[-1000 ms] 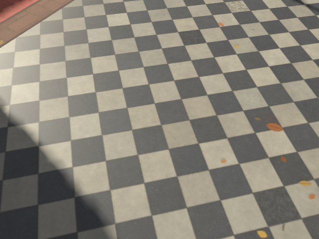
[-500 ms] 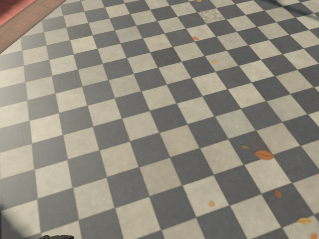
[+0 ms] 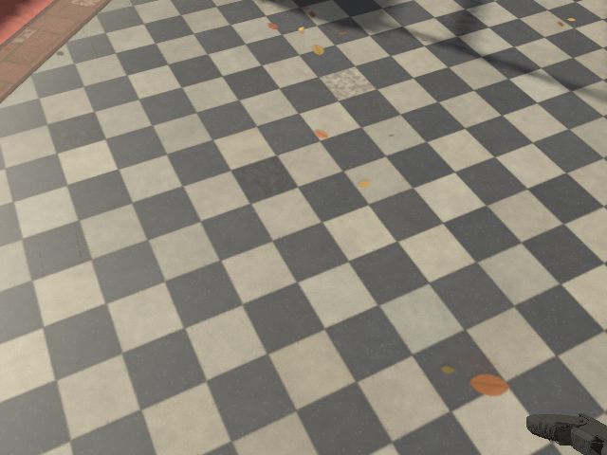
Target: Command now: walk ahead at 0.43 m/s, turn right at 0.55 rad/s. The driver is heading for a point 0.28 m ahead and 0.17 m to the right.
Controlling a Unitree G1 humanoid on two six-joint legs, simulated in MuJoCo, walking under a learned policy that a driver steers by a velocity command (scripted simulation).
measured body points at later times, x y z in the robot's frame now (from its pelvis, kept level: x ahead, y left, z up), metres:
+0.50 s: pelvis +0.13 -0.03 +0.00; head +0.18 -0.06 +0.45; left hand +0.40 +0.17 -0.07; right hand +0.17 -0.34 -0.12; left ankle +0.10 +0.12 -0.67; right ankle +0.18 -0.14 -0.73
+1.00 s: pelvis +0.18 -0.01 +0.01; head +0.18 -0.01 +0.46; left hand +0.37 +0.20 -0.11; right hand +0.20 -0.28 -0.12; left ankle +0.20 +0.11 -0.73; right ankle +0.18 -0.14 -0.73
